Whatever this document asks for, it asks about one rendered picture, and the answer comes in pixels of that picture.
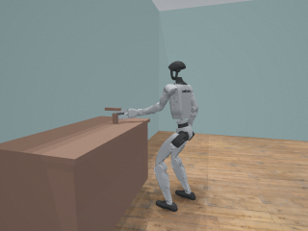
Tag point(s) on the right robot thigh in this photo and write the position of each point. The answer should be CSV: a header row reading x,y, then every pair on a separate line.
x,y
175,160

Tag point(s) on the left robot hand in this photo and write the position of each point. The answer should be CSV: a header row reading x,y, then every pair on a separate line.
x,y
129,113

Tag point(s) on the counter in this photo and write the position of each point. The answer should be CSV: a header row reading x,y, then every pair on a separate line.
x,y
79,177

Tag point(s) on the left robot upper arm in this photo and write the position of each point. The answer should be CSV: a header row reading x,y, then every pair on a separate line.
x,y
168,91

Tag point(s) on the right robot upper arm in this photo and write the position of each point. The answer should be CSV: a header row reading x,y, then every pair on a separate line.
x,y
194,106

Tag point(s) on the robot left forearm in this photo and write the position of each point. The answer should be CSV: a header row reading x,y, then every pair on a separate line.
x,y
150,110

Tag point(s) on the robot right forearm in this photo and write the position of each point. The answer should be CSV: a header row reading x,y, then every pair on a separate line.
x,y
192,117

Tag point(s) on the right robot shin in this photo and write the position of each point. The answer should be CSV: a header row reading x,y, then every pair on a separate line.
x,y
182,177

